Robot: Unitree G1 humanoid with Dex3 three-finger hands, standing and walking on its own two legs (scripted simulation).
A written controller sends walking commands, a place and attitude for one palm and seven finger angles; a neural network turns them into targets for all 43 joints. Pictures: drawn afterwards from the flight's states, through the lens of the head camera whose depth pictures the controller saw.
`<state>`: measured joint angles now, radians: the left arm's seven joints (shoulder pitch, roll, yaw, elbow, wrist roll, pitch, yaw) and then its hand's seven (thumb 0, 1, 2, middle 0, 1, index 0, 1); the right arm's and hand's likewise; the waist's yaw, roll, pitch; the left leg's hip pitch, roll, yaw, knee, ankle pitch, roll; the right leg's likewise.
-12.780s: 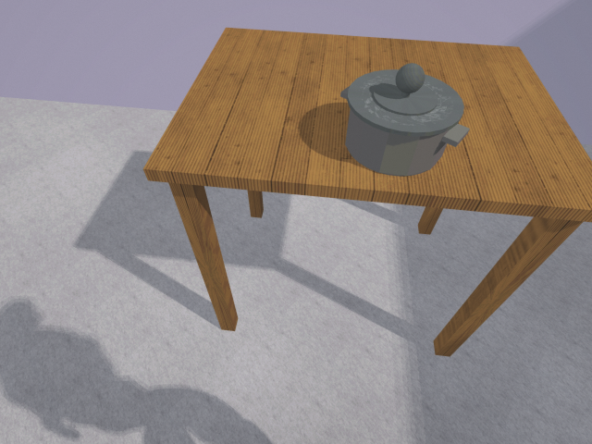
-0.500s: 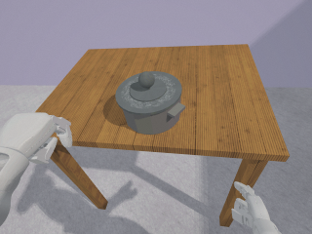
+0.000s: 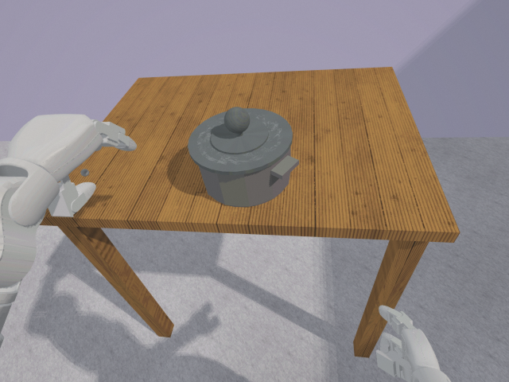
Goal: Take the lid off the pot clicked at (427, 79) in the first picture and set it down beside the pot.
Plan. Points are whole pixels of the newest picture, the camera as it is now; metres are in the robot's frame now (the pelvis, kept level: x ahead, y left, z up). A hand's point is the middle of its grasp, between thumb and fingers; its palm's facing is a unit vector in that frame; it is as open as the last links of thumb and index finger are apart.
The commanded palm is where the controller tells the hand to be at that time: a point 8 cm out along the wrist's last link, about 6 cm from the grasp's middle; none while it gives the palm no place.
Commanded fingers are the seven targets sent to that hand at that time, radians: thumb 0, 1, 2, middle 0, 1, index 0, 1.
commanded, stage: reach forward and open the fingers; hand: left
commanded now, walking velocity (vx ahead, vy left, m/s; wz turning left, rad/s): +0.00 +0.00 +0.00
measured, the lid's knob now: (237, 120) +0.52 +0.10 +0.16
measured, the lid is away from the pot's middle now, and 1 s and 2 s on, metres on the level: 0.00 0.00 0.00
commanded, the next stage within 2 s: move the open hand above the knob in 0.30 s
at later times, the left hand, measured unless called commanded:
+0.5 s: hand (92, 135) +0.34 +0.24 +0.26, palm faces +0.06 +0.07 -1.00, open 9.9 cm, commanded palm +0.30 +0.23 +0.31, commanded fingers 0.00 -0.38 1.74 -0.89 -0.08 -0.89 -0.08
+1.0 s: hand (185, 146) +0.38 +0.14 +0.21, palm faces -0.06 +0.03 -1.00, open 9.9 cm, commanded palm +0.36 +0.17 +0.31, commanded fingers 0.00 -0.38 1.74 -0.89 -0.08 -0.89 -0.08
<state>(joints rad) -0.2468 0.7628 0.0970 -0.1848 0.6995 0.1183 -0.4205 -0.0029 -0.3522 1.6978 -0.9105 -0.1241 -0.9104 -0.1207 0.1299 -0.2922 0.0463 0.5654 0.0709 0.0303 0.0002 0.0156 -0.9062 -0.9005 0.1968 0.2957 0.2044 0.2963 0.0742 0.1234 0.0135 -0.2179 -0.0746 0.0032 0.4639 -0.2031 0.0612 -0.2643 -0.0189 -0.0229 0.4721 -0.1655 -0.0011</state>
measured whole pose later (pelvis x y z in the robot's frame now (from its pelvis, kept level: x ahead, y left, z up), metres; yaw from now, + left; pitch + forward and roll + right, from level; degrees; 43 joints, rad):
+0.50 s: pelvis +0.01 -0.01 +0.00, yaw +0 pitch -1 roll +0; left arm -0.44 0.80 0.05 -0.08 0.73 0.14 -0.46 0.00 -0.38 1.73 -0.90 -0.09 -0.90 -0.08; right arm 0.11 -0.30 0.05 0.56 0.08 0.05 0.00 0.02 -0.91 -0.90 0.20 0.30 0.20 0.30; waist 0.07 0.13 0.01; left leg -0.24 -0.07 -0.01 0.48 -0.21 0.05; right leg -0.29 -0.01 -0.03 0.49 -0.18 -0.01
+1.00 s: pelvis +0.02 -0.01 +0.00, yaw +0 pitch +0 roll +1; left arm -0.52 0.62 -0.20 -0.12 0.77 0.21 -0.46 0.00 -0.38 1.73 -0.90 -0.09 -0.89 -0.08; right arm 0.10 -0.29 0.06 0.55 0.08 0.08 0.03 0.02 -0.91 -0.90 0.20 0.30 0.20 0.30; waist 0.04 0.13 0.01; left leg -0.23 -0.07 0.00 0.47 -0.23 0.06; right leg -0.29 -0.02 -0.02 0.51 -0.21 -0.01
